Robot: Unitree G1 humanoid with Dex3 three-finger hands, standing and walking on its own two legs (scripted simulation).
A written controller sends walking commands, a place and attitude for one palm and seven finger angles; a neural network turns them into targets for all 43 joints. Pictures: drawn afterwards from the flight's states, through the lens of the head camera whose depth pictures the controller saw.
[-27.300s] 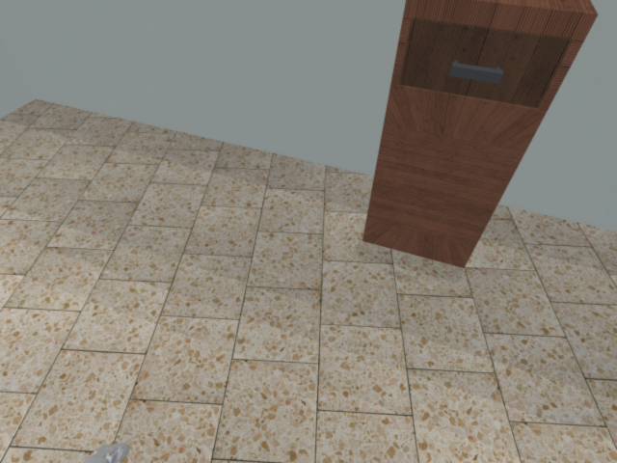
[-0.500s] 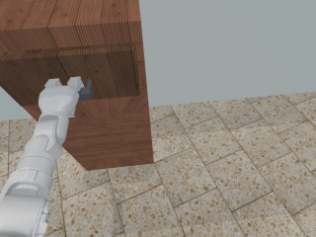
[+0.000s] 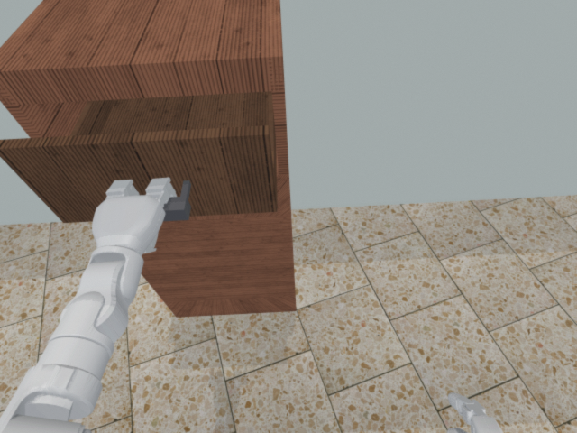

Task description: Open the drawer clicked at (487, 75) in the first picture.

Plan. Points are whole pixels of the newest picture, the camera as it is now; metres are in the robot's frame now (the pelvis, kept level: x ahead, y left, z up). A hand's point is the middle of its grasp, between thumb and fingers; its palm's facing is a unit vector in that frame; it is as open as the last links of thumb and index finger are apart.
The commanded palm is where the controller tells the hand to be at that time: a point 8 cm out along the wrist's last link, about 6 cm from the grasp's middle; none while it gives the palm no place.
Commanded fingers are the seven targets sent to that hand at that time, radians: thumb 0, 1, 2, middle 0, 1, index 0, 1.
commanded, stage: pull the drawer open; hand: left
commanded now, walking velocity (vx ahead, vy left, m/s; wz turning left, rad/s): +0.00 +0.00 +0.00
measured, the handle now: (149, 199) +0.44 +0.24 +0.06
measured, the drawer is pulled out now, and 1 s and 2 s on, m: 0.10 0.23 0.30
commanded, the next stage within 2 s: open the thumb to release the handle in 1.82 s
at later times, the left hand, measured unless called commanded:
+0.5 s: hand (138, 278) +0.31 +0.23 +0.04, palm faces +0.00 -0.04 -1.00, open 6.3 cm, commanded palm +0.28 +0.24 +0.09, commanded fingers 0.00 0.90 0.90 -0.40 -1.35 -0.40 -1.35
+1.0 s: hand (127, 324) +0.25 +0.22 +0.04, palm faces +0.02 -0.06 -1.00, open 6.3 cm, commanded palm +0.22 +0.24 +0.09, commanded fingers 0.00 0.90 0.90 -0.40 -1.35 -0.40 -1.35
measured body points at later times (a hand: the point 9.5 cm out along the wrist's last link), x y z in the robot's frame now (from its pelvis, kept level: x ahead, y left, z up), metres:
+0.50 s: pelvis -0.01 -0.01 +0.00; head +0.02 -0.04 +0.45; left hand +0.31 +0.23 +0.09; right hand +0.16 -0.25 -0.12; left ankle -0.07 +0.09 -0.72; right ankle +0.01 -0.12 -0.73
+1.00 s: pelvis -0.01 -0.01 +0.00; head +0.02 -0.05 +0.45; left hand +0.24 +0.22 +0.09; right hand +0.19 -0.24 -0.11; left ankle -0.07 +0.09 -0.72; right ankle +0.01 -0.12 -0.73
